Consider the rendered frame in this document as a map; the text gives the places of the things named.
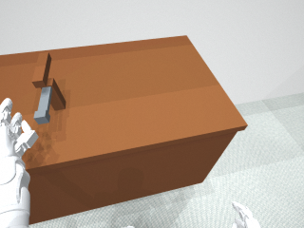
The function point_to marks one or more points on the left robot forearm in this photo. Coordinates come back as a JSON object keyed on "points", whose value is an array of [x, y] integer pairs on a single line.
{"points": [[14, 193]]}

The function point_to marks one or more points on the counter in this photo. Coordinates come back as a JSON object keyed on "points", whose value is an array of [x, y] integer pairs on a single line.
{"points": [[128, 120]]}

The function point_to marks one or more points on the left robot hand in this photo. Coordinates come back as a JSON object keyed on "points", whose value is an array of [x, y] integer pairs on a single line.
{"points": [[14, 143]]}

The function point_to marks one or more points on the tap lever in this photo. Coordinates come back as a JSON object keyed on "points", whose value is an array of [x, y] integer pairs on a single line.
{"points": [[41, 116]]}

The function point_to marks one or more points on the right robot hand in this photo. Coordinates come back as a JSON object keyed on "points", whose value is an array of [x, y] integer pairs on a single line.
{"points": [[246, 215]]}

